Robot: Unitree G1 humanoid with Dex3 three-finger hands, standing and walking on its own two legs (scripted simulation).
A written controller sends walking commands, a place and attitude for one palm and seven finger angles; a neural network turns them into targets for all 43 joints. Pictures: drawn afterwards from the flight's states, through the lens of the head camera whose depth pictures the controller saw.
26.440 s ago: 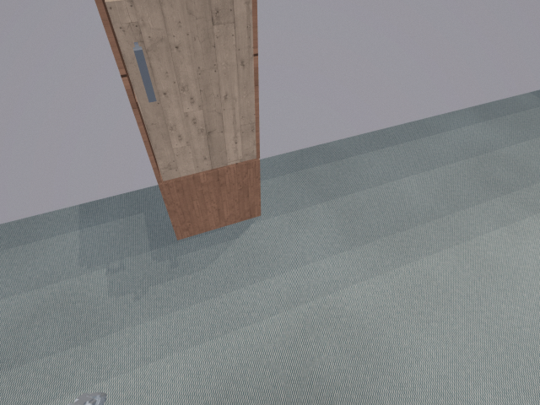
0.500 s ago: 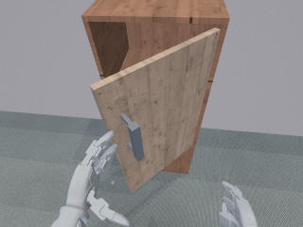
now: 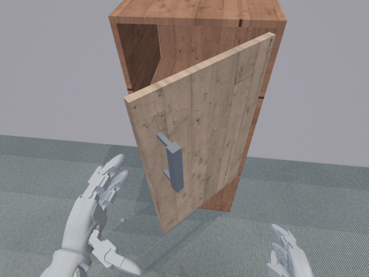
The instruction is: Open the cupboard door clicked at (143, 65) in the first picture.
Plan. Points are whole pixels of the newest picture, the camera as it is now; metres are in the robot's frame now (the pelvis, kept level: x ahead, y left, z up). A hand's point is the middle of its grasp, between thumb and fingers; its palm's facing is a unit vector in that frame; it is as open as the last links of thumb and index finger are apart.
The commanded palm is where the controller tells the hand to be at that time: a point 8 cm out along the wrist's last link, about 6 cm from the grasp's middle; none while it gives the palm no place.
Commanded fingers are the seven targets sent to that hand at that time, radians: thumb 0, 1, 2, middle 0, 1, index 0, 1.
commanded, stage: draw the hand back to the body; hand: left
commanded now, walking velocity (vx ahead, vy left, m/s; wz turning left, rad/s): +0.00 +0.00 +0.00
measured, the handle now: (170, 163) +0.33 +0.05 +0.09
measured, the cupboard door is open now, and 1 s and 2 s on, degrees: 46 46 46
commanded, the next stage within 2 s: step back with the hand held close in 1.40 s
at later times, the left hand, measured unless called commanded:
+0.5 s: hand (65, 211) +0.20 +0.20 +0.15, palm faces +0.21 -0.93 -0.30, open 15.1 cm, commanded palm +0.16 +0.25 +0.16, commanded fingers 0.00 0.03 0.52 -0.17 -0.30 -0.17 -0.30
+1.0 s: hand (13, 185) +0.21 +0.26 +0.19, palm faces +0.43 -0.80 -0.41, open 9.3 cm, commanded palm +0.16 +0.31 +0.21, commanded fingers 0.00 0.90 0.90 -0.20 -0.30 -0.20 -0.30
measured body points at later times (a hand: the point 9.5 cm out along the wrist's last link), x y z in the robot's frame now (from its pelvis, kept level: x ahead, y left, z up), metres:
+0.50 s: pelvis +0.01 +0.01 +0.03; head +0.00 -0.01 +0.48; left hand +0.18 +0.25 +0.16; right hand +0.20 -0.20 -0.04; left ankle +0.00 +0.13 -0.70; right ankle +0.00 -0.10 -0.70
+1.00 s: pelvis +0.02 +0.01 +0.05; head +0.00 -0.02 +0.49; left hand +0.18 +0.30 +0.22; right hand +0.22 -0.21 -0.04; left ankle +0.00 +0.13 -0.70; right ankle +0.00 -0.10 -0.70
